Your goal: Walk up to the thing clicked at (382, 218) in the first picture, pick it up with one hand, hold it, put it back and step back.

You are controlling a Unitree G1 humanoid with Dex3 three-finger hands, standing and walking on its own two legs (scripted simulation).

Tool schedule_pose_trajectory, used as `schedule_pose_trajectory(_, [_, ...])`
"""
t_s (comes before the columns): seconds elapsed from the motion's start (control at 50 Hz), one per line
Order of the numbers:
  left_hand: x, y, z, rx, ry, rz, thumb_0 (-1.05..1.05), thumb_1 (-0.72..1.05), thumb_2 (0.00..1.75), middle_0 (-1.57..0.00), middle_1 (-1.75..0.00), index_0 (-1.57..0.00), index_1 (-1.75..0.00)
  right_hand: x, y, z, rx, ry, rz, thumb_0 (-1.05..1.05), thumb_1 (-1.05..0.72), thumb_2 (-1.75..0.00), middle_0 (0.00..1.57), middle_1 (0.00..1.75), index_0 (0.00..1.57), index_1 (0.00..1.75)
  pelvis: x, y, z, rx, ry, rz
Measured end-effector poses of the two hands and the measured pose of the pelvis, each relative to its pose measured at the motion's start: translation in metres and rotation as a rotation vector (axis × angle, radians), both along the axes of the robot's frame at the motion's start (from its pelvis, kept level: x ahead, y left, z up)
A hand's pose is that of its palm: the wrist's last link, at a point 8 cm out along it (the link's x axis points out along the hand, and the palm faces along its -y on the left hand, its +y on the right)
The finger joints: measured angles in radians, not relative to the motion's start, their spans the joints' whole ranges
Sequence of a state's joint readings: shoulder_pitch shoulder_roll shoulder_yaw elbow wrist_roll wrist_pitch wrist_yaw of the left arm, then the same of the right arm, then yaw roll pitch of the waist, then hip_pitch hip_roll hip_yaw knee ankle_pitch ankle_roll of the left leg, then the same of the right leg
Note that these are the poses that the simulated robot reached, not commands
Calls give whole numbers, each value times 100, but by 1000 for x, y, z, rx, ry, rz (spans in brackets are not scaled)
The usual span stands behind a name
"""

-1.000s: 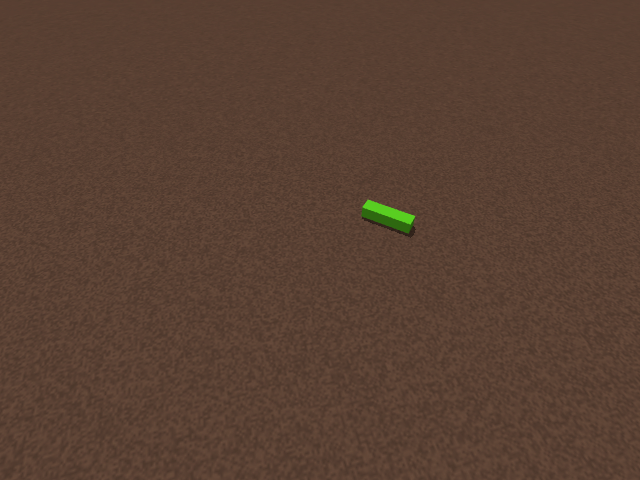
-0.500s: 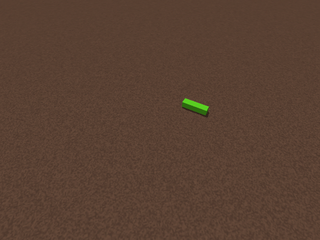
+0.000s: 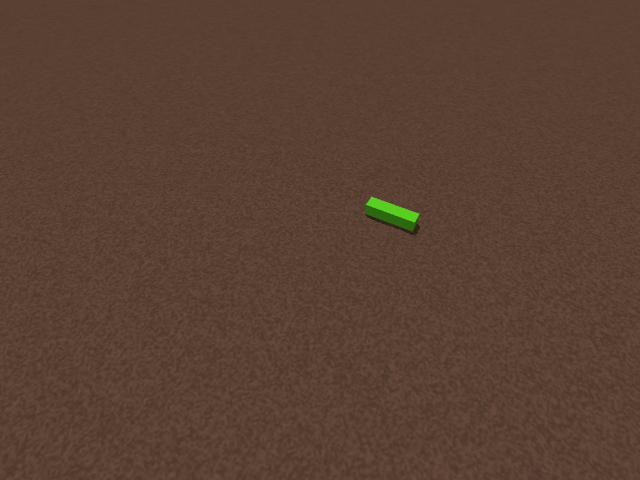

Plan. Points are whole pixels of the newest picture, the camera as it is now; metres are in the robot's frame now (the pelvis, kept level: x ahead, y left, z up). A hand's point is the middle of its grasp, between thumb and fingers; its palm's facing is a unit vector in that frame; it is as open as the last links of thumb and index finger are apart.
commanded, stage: stand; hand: left
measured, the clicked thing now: (391, 213) +1.30 -0.30 -0.75
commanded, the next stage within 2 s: walk up in 0.12 s
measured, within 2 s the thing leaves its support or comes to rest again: neither
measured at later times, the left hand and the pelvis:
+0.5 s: hand (194, 455) +0.20 +0.20 -0.15, palm faces -0.17 -0.88 -0.45, open 7.4 cm; pelvis +0.08 -0.09 -0.04, yaw -12 degrees
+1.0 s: hand (268, 309) +0.46 +0.12 -0.18, palm faces -0.39 -0.85 -0.34, open 7.4 cm; pelvis +0.32 -0.12 -0.02, yaw -22 degrees
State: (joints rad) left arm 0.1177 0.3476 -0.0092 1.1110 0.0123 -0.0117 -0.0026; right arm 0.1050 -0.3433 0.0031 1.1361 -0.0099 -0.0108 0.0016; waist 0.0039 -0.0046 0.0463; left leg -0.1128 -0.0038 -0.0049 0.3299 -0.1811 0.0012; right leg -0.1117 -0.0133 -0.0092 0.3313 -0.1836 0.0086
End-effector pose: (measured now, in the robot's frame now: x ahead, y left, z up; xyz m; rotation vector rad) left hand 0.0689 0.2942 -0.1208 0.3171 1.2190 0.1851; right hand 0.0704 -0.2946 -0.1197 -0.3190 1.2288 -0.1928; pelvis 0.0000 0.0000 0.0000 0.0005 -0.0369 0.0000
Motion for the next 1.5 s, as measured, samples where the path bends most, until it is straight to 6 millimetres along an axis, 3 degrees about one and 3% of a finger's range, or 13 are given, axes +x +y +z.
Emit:
schedule_pose_trajectory(0.2, [8,4,2,-4,26,-41,0,91,90,-20,-29,-20,-30,2,-13,3,2,-83,-39,1,-90,-90,20,30,21,30,6,-4,-4,10,12,-68])
schedule_pose_trajectory(0.32, [48,0,17,28,31,-118,1,91,90,-20,-29,-20,-30,-20,-60,9,-50,-95,-121,0,-90,-90,20,30,21,30,26,-26,-5,15,6,-130])
schedule_pose_trajectory(0.42, [96,-23,21,77,-5,-177,1,91,90,-20,-29,-20,-30,-20,-112,-5,-76,-68,-181,1,-90,-90,20,30,21,30,57,-60,-20,30,-10,-195])
schedule_pose_trajectory(0.52, [134,-61,10,109,-76,-183,0,91,90,-20,-29,-20,-30,10,-152,-28,-74,-57,-203,1,-91,-90,20,30,20,29,90,-97,-39,-9,-18,-218])
schedule_pose_trajectory(0.62, [149,-99,13,51,-32,-187,0,91,90,-20,-29,-20,-30,63,-152,-12,-19,-117,-185,1,-91,-90,19,30,20,29,124,-112,-21,-15,-21,-265])
schedule_pose_trajectory(0.72, [179,-119,7,14,20,-222,0,90,90,-20,-30,-20,-30,106,-153,4,-3,-149,-179,1,-91,-90,20,30,20,29,166,-124,-13,-27,-11,-307])
schedule_pose_trajectory(0.82, [239,-124,-6,-10,18,-266,1,90,90,-20,-30,-20,-30,147,-158,9,-38,-120,-193,1,-90,-90,20,30,20,30,220,-125,-19,-47,8,-326])
schedule_pose_trajectory(0.96, [361,-124,-26,0,2,-353,1,90,90,-20,-30,-20,-30,214,-155,15,-104,-178,-251,1,-90,-90,20,30,20,30,301,-117,-30,-17,6,-368])
schedule_pose_trajectory(1.08, [470,-147,0,-5,-88,-462,1,91,90,-20,-29,-20,-30,226,-145,33,-96,-169,-366,1,-90,-90,20,30,21,30,357,-126,-10,-19,0,-404])
schedule_pose_trajectory(1.18, [543,-173,16,-3,-148,-510,0,91,90,-20,-29,-20,-30,227,-146,27,-78,-92,-413,1,-90,-90,20,30,21,30,398,-139,-7,-3,-8,-426])
schedule_pose_trajectory(1.36, [643,-255,18,13,-193,-605,0,91,90,-20,-29,-20,-30,255,-180,-20,-13,-16,-494,1,-90,-90,20,30,21,30,470,-187,-30,25,-13,-462])
schedule_pose_trajectory(1.42, [663,-278,18,8,-239,-600,0,91,90,-20,-29,-20,-30,282,-192,-33,14,-3,-488,1,-90,-90,20,30,20,29,489,-203,-34,-2,-21,-467])
schedule_pose_trajectory(1.5, [672,-289,26,-2,-244,-559,0,91,90,-20,-29,-20,-30,329,-207,-25,36,-38,-454,1,-91,-90,20,30,20,29,511,-216,-22,13,-31,-487])
